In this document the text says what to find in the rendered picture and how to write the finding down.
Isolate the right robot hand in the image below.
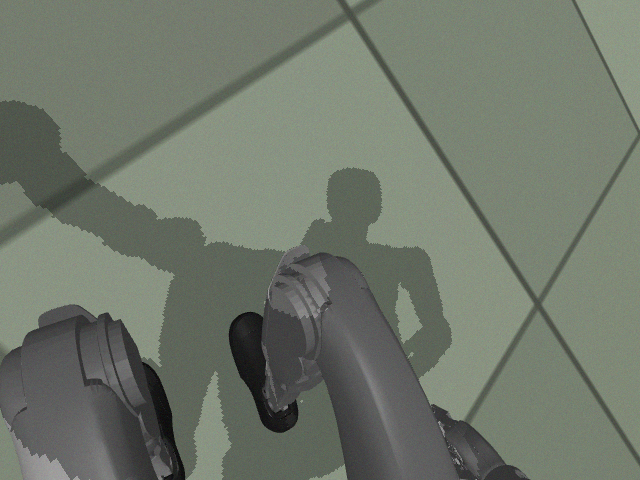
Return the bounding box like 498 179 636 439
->
431 404 506 480

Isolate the left robot foot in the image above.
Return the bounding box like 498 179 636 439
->
142 362 185 480

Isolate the right robot foot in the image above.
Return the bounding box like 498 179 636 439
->
229 312 298 433

